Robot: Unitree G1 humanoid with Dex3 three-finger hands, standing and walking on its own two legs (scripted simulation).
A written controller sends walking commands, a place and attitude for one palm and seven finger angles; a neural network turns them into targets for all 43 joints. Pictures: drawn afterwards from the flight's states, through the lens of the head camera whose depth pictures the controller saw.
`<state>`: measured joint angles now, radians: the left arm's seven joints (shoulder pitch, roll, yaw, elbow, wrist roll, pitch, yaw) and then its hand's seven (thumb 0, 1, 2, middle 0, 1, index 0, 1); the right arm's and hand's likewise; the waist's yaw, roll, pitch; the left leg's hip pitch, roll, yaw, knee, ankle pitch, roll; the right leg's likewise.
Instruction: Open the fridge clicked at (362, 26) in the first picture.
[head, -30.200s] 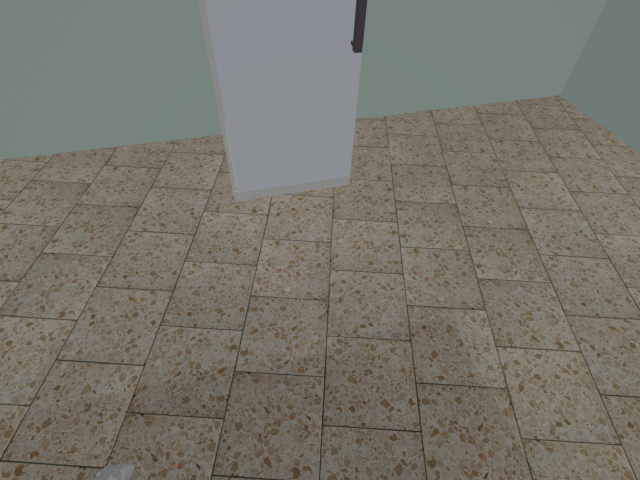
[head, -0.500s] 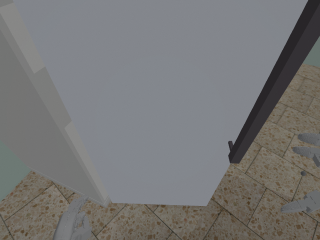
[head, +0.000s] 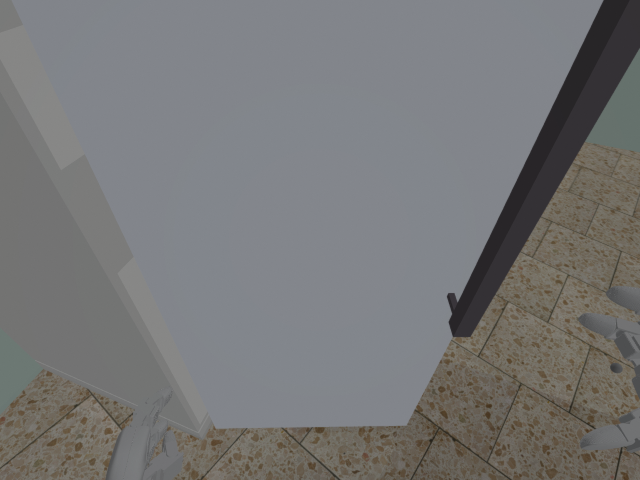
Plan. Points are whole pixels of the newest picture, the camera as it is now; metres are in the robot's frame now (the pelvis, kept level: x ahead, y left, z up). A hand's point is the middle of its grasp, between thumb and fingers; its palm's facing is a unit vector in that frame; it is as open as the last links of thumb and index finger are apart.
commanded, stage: draw the hand back to the body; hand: right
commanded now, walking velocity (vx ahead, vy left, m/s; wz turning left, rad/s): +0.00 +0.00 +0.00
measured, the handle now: (512, 200) +0.38 -0.22 +0.20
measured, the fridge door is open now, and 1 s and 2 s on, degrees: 68 68 68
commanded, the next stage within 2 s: step back with the hand held close in 1.42 s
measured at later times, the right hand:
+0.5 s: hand (632, 374) +0.20 -0.29 +0.14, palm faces +0.40 +0.86 -0.32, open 13.9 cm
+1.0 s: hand (625, 324) +0.23 -0.27 +0.18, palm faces +0.43 +0.82 -0.39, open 9.2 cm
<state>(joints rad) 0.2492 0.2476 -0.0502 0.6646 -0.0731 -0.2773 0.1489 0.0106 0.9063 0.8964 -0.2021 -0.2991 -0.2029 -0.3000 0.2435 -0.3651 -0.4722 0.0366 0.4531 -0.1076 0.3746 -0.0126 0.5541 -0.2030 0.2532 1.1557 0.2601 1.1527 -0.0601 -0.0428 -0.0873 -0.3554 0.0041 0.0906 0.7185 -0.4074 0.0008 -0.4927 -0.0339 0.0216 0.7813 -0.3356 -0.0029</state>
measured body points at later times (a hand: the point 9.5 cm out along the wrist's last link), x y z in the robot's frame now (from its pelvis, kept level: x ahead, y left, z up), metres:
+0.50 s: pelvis +0.00 +0.00 +0.01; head -0.02 +0.00 +0.46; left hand +0.20 +0.22 -0.05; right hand +0.17 -0.33 +0.16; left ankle -0.02 +0.12 -0.71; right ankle +0.04 -0.12 -0.71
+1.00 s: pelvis +0.03 -0.01 +0.02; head +0.01 +0.00 +0.47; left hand +0.21 +0.22 -0.05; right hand +0.20 -0.31 +0.20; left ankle -0.02 +0.12 -0.71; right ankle +0.04 -0.12 -0.71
